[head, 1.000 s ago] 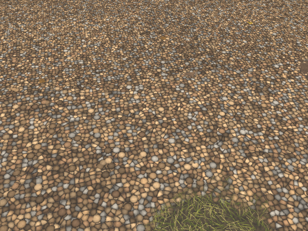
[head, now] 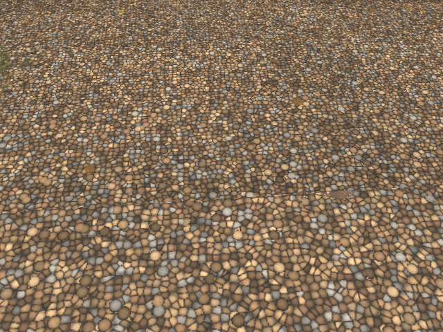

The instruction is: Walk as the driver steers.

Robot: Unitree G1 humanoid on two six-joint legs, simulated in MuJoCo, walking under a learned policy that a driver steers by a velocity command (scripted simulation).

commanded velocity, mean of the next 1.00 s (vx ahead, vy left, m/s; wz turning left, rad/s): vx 0.49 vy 0.00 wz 0.47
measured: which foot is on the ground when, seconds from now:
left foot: up 0.00-0.02, down 0.04-0.58, up 0.60-1.00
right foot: down 0.00-0.06, up 0.08-0.54, down 0.56-1.00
